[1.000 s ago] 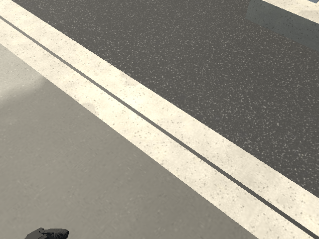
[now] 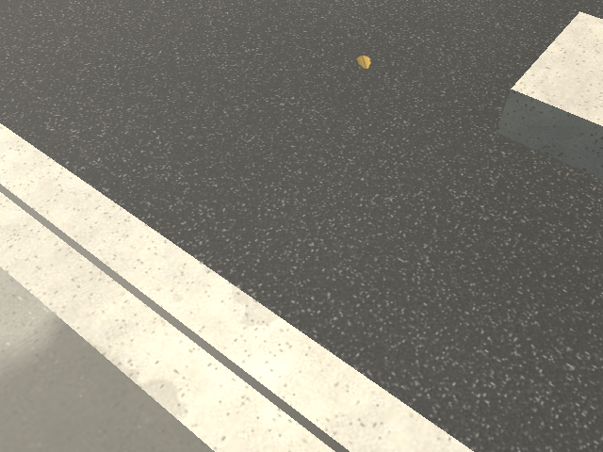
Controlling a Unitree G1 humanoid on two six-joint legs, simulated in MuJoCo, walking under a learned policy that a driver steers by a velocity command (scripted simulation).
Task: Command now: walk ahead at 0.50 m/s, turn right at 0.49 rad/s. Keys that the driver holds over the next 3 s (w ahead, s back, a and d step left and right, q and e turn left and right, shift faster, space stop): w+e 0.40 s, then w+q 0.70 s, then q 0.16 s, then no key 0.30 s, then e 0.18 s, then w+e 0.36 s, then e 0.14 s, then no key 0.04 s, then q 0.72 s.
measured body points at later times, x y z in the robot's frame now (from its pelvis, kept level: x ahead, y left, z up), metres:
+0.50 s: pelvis +0.29 -0.08 +0.00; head +0.31 -0.10 +0.44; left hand +0.41 +0.18 -0.11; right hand +0.43 -0.39 -0.08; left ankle +0.45 +0.06 -0.69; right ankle +0.24 -0.16 -0.75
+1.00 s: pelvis +0.61 -0.10 -0.04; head +0.64 -0.11 +0.41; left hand +0.82 +0.13 -0.12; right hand +0.62 -0.39 -0.16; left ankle +0.61 -0.02 -0.78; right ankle +0.73 -0.29 -0.74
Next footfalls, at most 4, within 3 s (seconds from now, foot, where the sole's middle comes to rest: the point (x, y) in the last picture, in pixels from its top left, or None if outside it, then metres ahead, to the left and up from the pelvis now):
0.18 right None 0.27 -0.16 -0.80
0.70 left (307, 389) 0.65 -0.03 -0.82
1.14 right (394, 313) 0.84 -0.27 -0.82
1.56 left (293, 305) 0.88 -0.01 -0.82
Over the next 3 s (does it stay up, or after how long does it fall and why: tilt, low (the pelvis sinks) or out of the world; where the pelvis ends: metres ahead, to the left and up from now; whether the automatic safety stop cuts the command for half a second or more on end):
stays up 1.08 -0.27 -0.04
